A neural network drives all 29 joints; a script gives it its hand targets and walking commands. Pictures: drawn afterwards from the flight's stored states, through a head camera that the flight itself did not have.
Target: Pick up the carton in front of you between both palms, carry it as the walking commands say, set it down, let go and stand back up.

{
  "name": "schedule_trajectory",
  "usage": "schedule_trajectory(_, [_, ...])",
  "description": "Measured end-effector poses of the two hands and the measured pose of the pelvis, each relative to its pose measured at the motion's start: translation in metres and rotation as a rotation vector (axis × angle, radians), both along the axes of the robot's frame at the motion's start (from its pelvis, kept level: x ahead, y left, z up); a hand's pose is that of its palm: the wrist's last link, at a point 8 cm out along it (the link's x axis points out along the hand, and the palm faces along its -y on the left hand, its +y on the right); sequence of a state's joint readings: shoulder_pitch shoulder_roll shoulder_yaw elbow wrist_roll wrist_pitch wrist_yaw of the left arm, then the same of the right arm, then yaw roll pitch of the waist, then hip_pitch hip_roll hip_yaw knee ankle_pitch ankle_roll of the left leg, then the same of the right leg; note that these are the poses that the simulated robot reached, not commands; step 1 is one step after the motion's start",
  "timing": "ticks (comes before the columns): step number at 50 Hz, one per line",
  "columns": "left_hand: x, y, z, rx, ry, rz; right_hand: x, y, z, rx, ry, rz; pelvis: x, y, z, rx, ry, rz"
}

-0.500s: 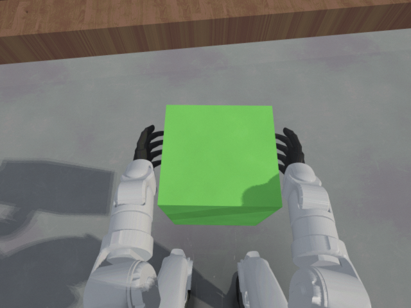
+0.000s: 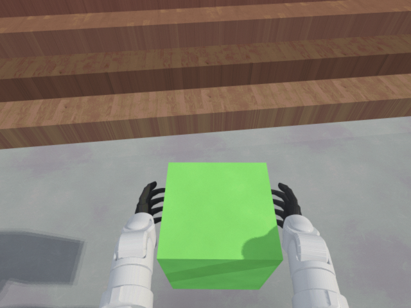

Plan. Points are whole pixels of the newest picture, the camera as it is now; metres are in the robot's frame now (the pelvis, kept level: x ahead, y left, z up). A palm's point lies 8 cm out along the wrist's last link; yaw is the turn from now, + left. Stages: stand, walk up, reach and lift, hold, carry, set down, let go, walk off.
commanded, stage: reach and lift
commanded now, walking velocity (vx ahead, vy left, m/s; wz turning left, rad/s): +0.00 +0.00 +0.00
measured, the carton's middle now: (216, 229) +0.31 +0.00 -0.07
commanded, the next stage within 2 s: hold in 1.08 s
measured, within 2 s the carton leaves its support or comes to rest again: neither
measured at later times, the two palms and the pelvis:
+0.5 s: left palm (140, 215) +0.29 +0.15 +0.04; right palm (296, 217) +0.29 -0.15 +0.04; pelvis -0.01 +0.00 +0.01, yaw +0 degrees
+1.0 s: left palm (140, 211) +0.30 +0.15 +0.05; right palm (298, 212) +0.30 -0.15 +0.05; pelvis +0.01 +0.00 +0.02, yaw +0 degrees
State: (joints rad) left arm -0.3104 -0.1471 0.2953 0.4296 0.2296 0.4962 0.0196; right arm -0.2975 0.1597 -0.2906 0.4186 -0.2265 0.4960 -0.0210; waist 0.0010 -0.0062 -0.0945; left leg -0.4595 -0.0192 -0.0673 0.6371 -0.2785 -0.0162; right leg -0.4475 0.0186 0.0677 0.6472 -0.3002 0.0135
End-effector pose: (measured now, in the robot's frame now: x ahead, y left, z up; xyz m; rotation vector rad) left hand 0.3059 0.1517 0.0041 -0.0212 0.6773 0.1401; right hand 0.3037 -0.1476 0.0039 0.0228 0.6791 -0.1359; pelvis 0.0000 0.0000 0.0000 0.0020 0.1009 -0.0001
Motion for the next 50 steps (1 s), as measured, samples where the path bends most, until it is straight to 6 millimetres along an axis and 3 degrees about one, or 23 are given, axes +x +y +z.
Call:
schedule_trajectory(5, [-0.009,-0.001,0.024,0.014,-0.014,-0.005,-0.007,-0.001,0.024,-0.012,-0.014,0.015,0.001,0.0,0.01,0.0,-0.087,0.001])
schedule_trajectory(9, [-0.013,-0.002,0.033,0.024,-0.004,-0.016,-0.012,-0.001,0.033,-0.021,-0.004,0.02,-0.002,0.0,0.013,-0.001,-0.138,0.0])
schedule_trajectory(22, [-0.015,0.001,0.034,0.022,0.007,-0.015,-0.014,0.001,0.034,-0.022,0.008,0.019,-0.012,0.001,0.014,-0.002,-0.174,0.001])
schedule_trajectory(50, [-0.009,-0.001,0.046,0.053,0.011,-0.037,-0.008,-0.001,0.046,-0.052,0.011,0.042,0.012,0.001,0.022,-0.001,-0.195,-0.003])
